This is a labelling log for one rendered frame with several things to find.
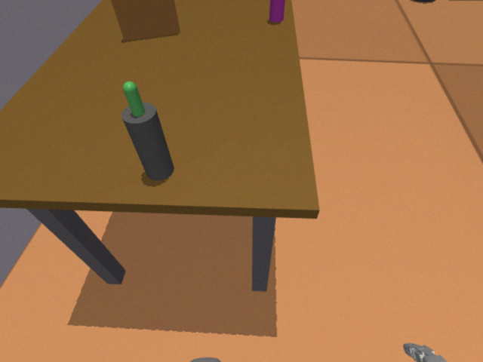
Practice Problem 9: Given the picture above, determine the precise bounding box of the right robot hand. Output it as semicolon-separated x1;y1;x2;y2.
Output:
403;343;447;362

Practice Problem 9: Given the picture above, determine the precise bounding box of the table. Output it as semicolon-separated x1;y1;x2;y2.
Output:
0;0;319;292

